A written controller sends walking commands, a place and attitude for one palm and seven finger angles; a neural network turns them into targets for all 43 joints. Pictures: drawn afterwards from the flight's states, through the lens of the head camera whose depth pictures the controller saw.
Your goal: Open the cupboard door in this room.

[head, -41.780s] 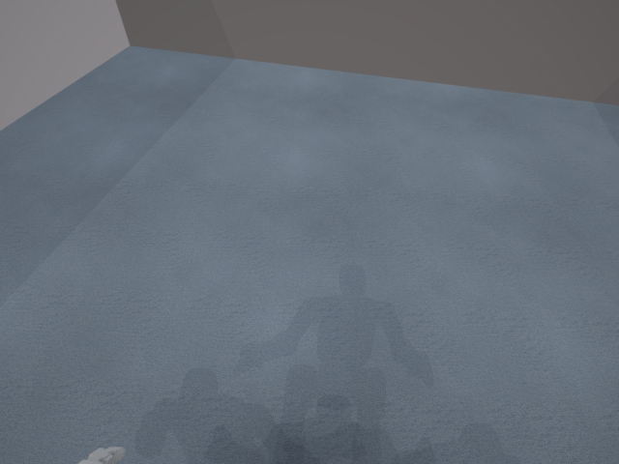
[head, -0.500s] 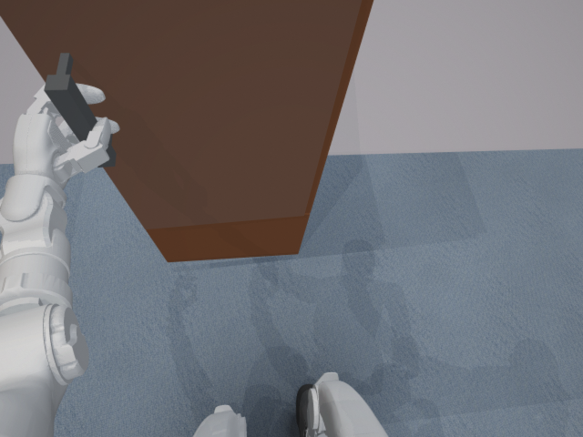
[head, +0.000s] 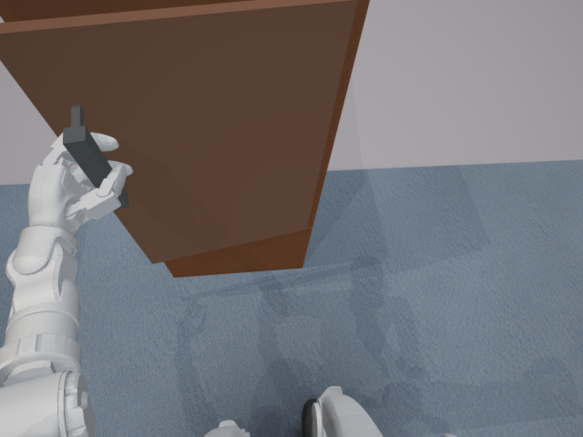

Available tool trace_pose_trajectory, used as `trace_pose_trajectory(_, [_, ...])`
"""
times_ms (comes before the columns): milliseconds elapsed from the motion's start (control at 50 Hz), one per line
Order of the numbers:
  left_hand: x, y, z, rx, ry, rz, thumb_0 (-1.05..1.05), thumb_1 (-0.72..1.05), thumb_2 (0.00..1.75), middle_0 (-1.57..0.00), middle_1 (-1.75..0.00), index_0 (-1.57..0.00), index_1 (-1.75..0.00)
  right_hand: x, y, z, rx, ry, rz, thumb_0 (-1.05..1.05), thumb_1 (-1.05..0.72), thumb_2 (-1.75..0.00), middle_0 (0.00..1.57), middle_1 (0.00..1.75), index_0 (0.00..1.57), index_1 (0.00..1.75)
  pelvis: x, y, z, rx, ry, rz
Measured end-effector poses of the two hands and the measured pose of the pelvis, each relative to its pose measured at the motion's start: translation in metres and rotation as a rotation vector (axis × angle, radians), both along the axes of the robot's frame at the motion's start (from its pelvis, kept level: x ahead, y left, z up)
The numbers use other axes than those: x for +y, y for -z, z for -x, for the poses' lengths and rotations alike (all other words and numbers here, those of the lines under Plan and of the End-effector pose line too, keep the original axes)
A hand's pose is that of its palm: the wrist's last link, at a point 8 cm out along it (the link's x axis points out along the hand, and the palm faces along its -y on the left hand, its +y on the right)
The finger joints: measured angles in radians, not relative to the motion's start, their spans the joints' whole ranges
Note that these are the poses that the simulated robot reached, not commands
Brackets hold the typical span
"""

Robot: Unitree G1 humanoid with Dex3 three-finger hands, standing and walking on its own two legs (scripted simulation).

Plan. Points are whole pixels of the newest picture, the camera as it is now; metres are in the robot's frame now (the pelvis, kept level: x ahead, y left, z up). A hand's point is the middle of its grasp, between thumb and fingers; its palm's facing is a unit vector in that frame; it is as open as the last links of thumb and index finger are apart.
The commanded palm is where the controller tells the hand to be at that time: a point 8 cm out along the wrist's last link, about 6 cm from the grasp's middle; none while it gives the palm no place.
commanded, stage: pull the door open along its arc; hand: left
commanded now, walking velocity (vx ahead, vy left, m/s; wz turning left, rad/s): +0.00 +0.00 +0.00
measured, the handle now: (99, 160) +0.48 +0.25 +0.05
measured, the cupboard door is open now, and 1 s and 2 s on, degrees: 10 46 46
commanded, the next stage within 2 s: open thumb and fingers to let go in 0.66 s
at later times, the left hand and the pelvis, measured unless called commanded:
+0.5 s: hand (180, 276) +0.31 +0.12 +0.06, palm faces +0.46 -0.89 +0.01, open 6.2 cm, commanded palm +0.25 +0.15 +0.05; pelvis +0.00 -0.01 +0.01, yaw +4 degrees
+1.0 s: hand (221, 307) +0.27 +0.07 +0.05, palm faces +0.46 -0.89 -0.05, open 7.2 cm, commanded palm +0.22 +0.12 +0.05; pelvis -0.01 -0.05 +0.00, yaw +5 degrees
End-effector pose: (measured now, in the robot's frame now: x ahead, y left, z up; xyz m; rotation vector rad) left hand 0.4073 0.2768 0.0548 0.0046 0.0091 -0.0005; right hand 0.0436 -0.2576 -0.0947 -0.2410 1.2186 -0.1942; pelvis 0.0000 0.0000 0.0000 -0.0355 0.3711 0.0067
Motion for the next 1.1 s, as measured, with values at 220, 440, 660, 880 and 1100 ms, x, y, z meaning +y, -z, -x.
trace_pose_trajectory(220, [-0.042,0.004,0.068,-0.046,-0.211,0.070,0.01,0.65,0.75,-0.32,-1.34,-0.35,-1.29,0.020,-0.005,-0.080,-0.226,-0.121,-0.064,0.01,-0.91,-0.89,0.20,0.30,0.20,0.30,0.005,-0.003,-0.002,-0.049,-0.018,-0.005])
trace_pose_trajectory(440, [-0.102,-0.001,0.129,-0.017,-0.460,0.032,0.00,0.66,0.78,-0.32,-1.34,-0.34,-1.30,0.052,-0.005,-0.132,-0.324,-0.245,-0.149,0.01,-0.91,-0.89,0.20,0.30,0.20,0.30,-0.005,-0.006,-0.004,-0.100,-0.046,-0.020])
trace_pose_trajectory(660, [-0.147,-0.004,0.167,0.020,-0.479,0.015,0.00,0.67,0.75,-0.30,-1.32,-0.33,-1.33,0.043,-0.009,-0.146,-0.366,-0.288,-0.137,0.01,-0.91,-0.89,0.20,0.30,0.21,0.30,-0.024,-0.007,-0.006,-0.133,-0.069,-0.035])
trace_pose_trajectory(880, [-0.168,-0.002,0.180,0.011,-0.474,-0.037,-0.01,0.63,0.75,-0.35,-1.32,-0.35,-1.34,0.018,-0.006,-0.151,-0.409,-0.286,-0.104,0.01,-0.91,-0.89,0.20,0.30,0.20,0.30,-0.043,-0.002,-0.001,-0.140,-0.077,-0.053])
trace_pose_trajectory(1100, [-0.165,-0.005,0.180,0.005,-0.475,-0.032,0.00,0.24,0.61,-0.35,-1.28,-0.35,-1.29,0.003,-0.001,-0.132,-0.410,-0.257,-0.111,0.01,-0.91,-0.89,0.20,0.30,0.20,0.30,-0.055,-0.003,0.011,-0.155,-0.078,-0.066])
